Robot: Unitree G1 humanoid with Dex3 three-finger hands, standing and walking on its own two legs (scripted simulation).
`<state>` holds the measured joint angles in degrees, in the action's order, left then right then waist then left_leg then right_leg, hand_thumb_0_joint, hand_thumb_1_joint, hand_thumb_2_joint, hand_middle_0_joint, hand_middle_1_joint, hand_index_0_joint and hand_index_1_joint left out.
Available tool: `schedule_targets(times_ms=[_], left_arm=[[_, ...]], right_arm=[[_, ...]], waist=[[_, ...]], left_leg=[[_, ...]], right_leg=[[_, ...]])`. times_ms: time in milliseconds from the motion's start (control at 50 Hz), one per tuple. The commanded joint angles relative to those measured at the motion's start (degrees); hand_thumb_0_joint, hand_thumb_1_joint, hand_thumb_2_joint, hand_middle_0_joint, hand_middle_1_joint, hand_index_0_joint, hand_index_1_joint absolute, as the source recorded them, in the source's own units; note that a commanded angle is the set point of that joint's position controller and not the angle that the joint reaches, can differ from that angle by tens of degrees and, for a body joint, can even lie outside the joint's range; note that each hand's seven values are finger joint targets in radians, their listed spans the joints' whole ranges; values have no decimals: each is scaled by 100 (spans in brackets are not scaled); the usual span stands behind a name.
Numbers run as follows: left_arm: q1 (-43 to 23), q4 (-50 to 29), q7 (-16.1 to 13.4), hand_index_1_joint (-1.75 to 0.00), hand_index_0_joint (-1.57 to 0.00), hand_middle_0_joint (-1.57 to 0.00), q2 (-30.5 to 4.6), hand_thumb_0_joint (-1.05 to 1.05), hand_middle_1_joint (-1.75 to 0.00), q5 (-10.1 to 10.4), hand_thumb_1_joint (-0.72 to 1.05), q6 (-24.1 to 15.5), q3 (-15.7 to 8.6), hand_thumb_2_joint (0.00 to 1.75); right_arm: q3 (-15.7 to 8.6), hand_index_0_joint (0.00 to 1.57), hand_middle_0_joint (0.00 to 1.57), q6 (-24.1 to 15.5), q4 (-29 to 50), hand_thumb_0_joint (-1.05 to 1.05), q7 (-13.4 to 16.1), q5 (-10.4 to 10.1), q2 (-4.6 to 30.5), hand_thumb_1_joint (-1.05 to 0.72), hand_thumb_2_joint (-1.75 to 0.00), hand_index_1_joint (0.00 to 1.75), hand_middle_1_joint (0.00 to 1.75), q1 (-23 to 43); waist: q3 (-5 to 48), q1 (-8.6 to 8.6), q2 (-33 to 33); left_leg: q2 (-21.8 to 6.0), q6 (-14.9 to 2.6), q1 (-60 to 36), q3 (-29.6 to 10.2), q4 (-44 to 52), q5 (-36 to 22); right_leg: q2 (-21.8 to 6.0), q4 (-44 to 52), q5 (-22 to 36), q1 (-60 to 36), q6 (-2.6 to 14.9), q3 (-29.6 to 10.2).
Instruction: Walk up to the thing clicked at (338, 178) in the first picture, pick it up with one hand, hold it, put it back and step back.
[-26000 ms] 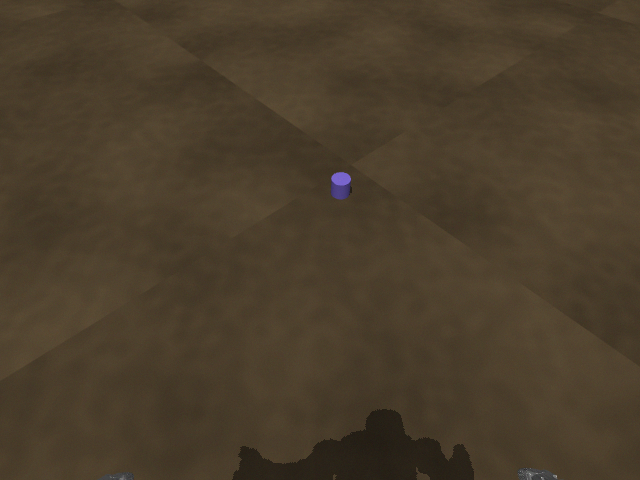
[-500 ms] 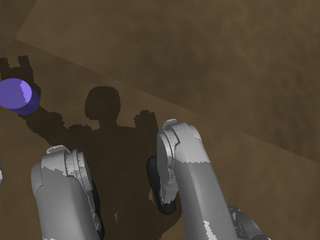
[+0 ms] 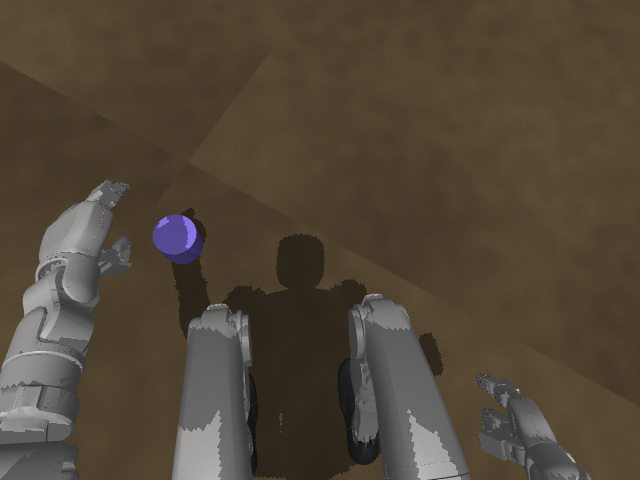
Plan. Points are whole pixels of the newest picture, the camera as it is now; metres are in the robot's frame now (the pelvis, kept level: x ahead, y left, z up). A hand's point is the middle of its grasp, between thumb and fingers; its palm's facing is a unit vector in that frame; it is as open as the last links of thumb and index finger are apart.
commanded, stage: home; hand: left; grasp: from above
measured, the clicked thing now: (179, 240) +0.49 +0.25 -0.43
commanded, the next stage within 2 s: none
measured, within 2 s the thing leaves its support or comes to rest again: neither
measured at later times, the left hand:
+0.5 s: hand (64, 332) +0.26 +0.21 +0.10, palm faces +0.06 -0.95 -0.31, open 7.4 cm
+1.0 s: hand out of the picture +0.22 +0.19 +0.20, palm faces +0.15 -0.97 -0.20, open 7.4 cm
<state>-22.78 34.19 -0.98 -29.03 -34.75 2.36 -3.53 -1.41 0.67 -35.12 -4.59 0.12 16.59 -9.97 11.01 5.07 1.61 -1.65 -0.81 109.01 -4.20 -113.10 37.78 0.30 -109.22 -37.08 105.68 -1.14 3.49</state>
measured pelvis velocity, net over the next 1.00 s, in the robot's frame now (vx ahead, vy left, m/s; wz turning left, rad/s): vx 0.08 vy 0.00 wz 0.10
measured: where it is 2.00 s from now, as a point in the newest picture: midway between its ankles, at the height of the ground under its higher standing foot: (301, 436)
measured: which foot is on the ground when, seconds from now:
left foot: down 0.00-1.00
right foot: down 0.00-1.00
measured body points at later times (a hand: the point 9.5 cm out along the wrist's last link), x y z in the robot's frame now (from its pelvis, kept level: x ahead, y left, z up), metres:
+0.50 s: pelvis +0.04 +0.00 +0.18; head +0.12 +0.02 +0.62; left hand +0.26 +0.26 +0.12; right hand +0.23 -0.22 +0.10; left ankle +0.08 +0.12 -0.44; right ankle +0.09 -0.13 -0.44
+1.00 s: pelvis +0.08 +0.00 +0.25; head +0.08 +0.00 +0.70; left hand +0.21 +0.24 +0.22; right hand +0.27 -0.23 +0.20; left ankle +0.08 +0.12 -0.44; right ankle +0.09 -0.13 -0.44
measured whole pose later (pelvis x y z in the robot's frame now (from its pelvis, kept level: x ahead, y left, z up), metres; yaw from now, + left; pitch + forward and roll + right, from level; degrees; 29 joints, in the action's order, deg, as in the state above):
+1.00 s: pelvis +0.08 +0.00 +0.25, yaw +6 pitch +9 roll -3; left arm 28.9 -6.4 -1.0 -12.8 3.1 26.2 -2.2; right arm 1.9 -13.4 -29.0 10.6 -0.8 12.9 -16.2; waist 10.2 2.7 2.5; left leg -1.2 0.3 39.6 -3.3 -57.3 27.2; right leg -0.1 -53.5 -26.8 36.2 -0.3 3.8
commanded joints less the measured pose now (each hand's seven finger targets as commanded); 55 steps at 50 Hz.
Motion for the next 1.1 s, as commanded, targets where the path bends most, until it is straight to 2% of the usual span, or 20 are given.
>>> schedule_targets(times_ms=[0, 20, 60, 80, 120, 140, 200, 240, 260, 280, 400, 440, 520, 620, 660, 740, 880, 900, 980, 1080], left_arm=[[-805, -1898, -254, -30, -20, -20, -776, 0, -30, 586, 90, 91, -260, 90], [-640, -2027, -278, -30, -20, -20, -795, 0, -30, 705, 90, 181, -333, 90], [-160, -2206, -290, -30, -20, -20, -468, 0, -30, 1006, 90, 366, -159, 90], [-173, -2590, -302, -30, -20, -20, -483, 0, -30, 1175, 88, 424, -158, 89], [390, -2529, -301, -30, -20, -20, -163, 0, -30, 1543, 89, 616, -34, 90], [558, -2636, -333, -30, -20, -20, -209, 0, -30, 1700, 90, 698, -114, 90], [950, -2989, -365, -30, -20, -20, -39, 0, -30, 2175, 90, 902, -87, 90], [1370, -3075, -420, -30, -20, -20, -60, 0, -30, 2473, 90, 1045, -213, 90], [1561, -3135, -434, -30, -20, -20, 110, 0, -30, 2630, 90, 1102, -126, 90], [1650, -3239, -454, -30, -20, -20, 125, 0, -30, 2771, 90, 1154, -193, 90], [2734, -3623, -459, -30, -20, -20, 572, 0, -30, 3298, 90, 1556, -186, 90], [3068, -3828, -452, -30, -20, -20, 674, 0, -30, 3479, 90, 1707, -272, 90], [3882, -4275, -421, -30, -20, -20, 926, 0, -30, 3775, 90, 1948, -273, 90], [4578, -4859, -343, -30, -20, -20, 1020, 0, -30, 3896, 90, 2087, -302, 90], [4912, -5005, -311, -30, -20, -20, 1046, 0, -30, 3881, 90, 2126, -278, 90], [5119, -5179, -210, -30, -20, -20, 1113, 0, -30, 3818, 90, 2137, -169, 90], [4933, -5112, -40, -30, -20, -20, 1102, 0, -30, 3768, 90, 2110, -126, 90], [4893, -5106, -23, -30, -20, -20, 1072, 0, -30, 3763, 90, 2097, -146, 90], [4950, -5193, -4, -30, -20, -20, 1041, 0, -30, 3760, 90, 2073, -185, 90], [4868, -5228, -38, -30, -20, -20, 1012, 0, -30, 3731, 90, 2034, -193, 90]], right_arm=[[-338, 20, 20, -274, 556, 0, 256, -116, 849, -90, -90, 30, 30, -410], [-342, 20, 20, -320, 565, 0, 311, -131, 879, -90, -90, 30, 30, -327], [-328, 20, 20, -426, 606, 0, 420, -165, 852, -90, -90, 30, 30, -190], [-313, 20, 20, -478, 655, 0, 475, -181, 872, -90, -90, 30, 30, -95], [-268, 20, 20, -582, 668, 0, 584, -200, 813, -90, -90, 30, 30, 42], [-233, 20, 20, -625, 733, 0, 633, -222, 792, -90, -90, 30, 30, 88], [-149, 20, 20, -760, 779, 0, 764, -239, 687, -90, -90, 30, 30, 197], [-88, 20, 20, -834, 881, 0, 843, -260, 623, -90, -90, 30, 30, 216], [-56, 20, 20, -868, 902, 0, 875, -261, 560, -90, -90, 30, 30, 242], [-33, 20, 20, -901, 911, 0, 907, -259, 516, -90, -90, 30, 30, 203], [87, 20, 20, -1051, 1033, 0, 1146, -264, 366, -90, -90, 30, 30, -54], [124, 20, 20, -1096, 1083, 0, 1223, -264, 342, -90, -90, 30, 30, -144], [175, 20, 20, -1191, 1214, 0, 1392, -258, 262, -90, -90, 30, 30, -329], [147, 20, 20, -1329, 1329, 0, 1547, -214, 205, -90, -90, 30, 30, -460], [144, 20, 20, -1383, 1379, 0, 1585, -190, 185, -90, -90, 30, 30, -497], [103, 20, 20, -1495, 1429, 0, 1621, -146, 193, -90, -90, 30, 30, -489], [71, 20, 20, -1682, 1445, 0, 1609, -76, 280, -90, -90, 30, 30, -352], [59, 20, 20, -1701, 1446, 0, 1601, -70, 292, -90, -90, 30, 30, -338], [43, 20, 20, -1784, 1419, 0, 1578, -57, 306, -90, -90, 30, 30, -339], [68, 20, 20, -1816, 1408, 0, 1580, -56, 302, -90, -90, 30, 30, -275]], waist=[[3005, 6, 967], [2923, -54, 1099], [2710, -5, 1019], [2823, -26, 1108], [2421, 37, 949], [2388, 12, 822], [2193, 44, 833], [2007, -43, 671], [1864, 36, 585], [1837, -20, 597], [1493, -54, 498], [1420, -123, 541], [1282, -113, 278], [929, -157, 265], [773, -166, 125], [468, -187, 39], [-94, -145, 71], [-140, -182, 110], [155, -196, 119], [126, -231, 183]], left_leg=[[9, -52, -3174, -146, 2361, -234], [-5, -22, -3446, -250, 2616, -122], [-13, -2, -3780, -319, 2951, 17], [-11, -2, -4002, -411, 3146, 183], [1, 3, -4198, -417, 3392, 224], [16, -20, -4294, -394, 3480, 272], [37, -16, -4713, -374, 3861, 175], [58, -31, -4869, -309, 4075, 103], [70, -35, -4923, -288, 4196, 53], [70, -35, -5056, -246, 4302, -60], [59, 11, -5943, -231, 5060, -918], [58, 36, -6261, -237, 5307, -1207], [135, -3, -6654, 12, 5589, -1945], [157, 2, -7173, 126, 5996, -2529], [176, -29, -7238, 120, 6072, -2598], [192, -49, -7388, 149, 6287, -2547], [170, -38, -7361, 154, 6572, -1869], [185, -41, -7326, 164, 6565, -1764], [196, -27, -7474, 158, 6499, -2076], [197, -27, -7460, 149, 6559, -1866]], right_leg=[[121, 1806, 646, -2114, 296, 17], [100, 1886, 604, -2160, 288, 21], [98, 2163, 511, -2297, 272, 25], [108, 2271, 464, -2450, 259, 31], [103, 2573, 398, -2543, 244, 15], [113, 2750, 361, -2784, 239, -11], [88, 3187, 396, -3210, 227, -80], [98, 3534, 386, -3634, 231, -122], [96, 3710, 401, -3783, 229, -139], [95, 3859, 469, -3989, 235, -164], [86, 4650, 1118, -5051, 226, -141], [89, 4870, 1341, -5417, 227, -120], [120, 5476, 1955, -6314, 205, -96], [145, 5988, 2450, -6878, 181, -47], [135, 6161, 2564, -7036, 161, -43], [127, 6359, 2489, -7126, 145, -15], [116, 6524, 1786, -6920, 125, 73], [97, 6557, 1707, -6892, 114, 60], [94, 6485, 1980, -7052, 114, 45], [88, 6493, 1812, -7066, 127, 26]])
